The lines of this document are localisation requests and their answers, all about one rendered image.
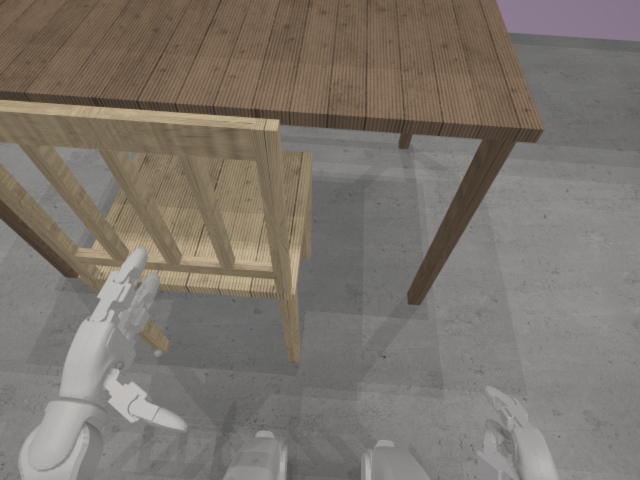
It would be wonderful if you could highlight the robot left forearm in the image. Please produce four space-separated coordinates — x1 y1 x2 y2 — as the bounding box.
18 398 110 480

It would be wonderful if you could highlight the table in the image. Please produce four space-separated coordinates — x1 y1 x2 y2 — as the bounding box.
0 0 544 305

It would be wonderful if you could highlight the chair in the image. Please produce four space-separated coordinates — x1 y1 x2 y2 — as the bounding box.
0 100 312 364

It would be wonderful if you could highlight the robot left hand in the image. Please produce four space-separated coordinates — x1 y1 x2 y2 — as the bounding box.
59 246 188 433

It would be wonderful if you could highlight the robot right hand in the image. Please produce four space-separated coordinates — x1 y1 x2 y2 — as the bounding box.
477 386 559 480

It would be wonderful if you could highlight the robot left shin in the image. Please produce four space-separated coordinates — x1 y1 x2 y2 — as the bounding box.
255 431 275 439

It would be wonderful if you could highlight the robot left thigh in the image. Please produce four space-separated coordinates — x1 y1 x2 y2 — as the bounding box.
222 437 288 480

